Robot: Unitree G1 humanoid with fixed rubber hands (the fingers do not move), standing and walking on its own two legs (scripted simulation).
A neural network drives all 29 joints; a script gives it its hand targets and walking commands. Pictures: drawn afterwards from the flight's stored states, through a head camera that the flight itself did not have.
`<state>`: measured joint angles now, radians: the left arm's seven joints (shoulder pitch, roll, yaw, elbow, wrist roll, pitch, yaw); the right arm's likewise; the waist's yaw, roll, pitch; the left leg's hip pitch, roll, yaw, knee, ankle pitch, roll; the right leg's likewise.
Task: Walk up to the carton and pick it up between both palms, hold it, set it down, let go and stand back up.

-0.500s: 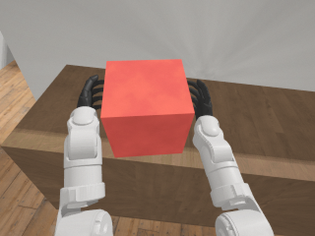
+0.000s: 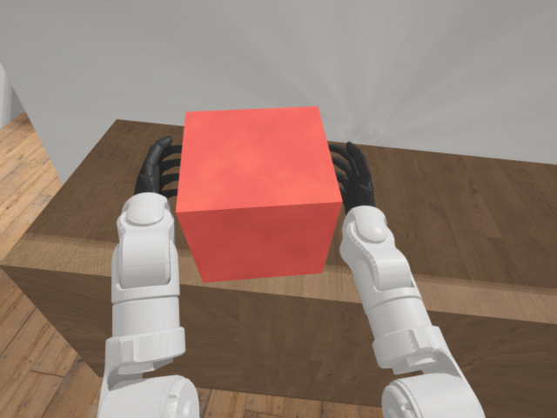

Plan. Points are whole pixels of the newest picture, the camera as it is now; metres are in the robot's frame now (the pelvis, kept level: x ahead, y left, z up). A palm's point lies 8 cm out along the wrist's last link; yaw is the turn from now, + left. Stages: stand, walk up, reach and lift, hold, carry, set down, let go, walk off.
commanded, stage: hold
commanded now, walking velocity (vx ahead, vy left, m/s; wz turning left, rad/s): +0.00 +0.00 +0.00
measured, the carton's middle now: (258, 197) +0.39 +0.00 +0.13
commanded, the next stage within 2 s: none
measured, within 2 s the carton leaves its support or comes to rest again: neither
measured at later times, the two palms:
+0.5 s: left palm (154, 196) +0.36 +0.13 +0.17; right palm (359, 201) +0.35 -0.14 +0.16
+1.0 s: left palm (152, 197) +0.36 +0.14 +0.17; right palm (358, 204) +0.34 -0.14 +0.15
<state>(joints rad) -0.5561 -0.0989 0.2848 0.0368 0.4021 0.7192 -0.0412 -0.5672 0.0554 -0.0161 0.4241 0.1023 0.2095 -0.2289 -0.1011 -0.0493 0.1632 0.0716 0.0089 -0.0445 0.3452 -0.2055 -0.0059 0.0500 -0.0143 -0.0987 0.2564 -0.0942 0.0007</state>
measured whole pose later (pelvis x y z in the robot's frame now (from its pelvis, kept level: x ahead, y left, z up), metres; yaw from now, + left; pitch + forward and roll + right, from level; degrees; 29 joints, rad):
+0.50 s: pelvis -0.01 +0.00 +0.00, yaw +0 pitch -12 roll -1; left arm -0.58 -0.10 0.29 0.06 0.40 0.71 -0.03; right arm -0.59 0.06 -0.04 0.45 0.08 0.20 -0.22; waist -0.09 -0.05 0.17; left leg 0.05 0.01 -0.04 0.35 -0.20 -0.01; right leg 0.03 -0.01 -0.09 0.26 -0.08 0.00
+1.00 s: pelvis +0.00 +0.00 +0.00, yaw +0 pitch -13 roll -1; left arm -0.54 -0.10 0.27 0.02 0.40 0.72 -0.04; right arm -0.55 0.05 0.00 0.40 0.12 0.21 -0.24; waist -0.11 -0.05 0.17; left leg 0.08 0.01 -0.04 0.35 -0.21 0.00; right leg 0.06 -0.02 -0.10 0.26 -0.10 0.00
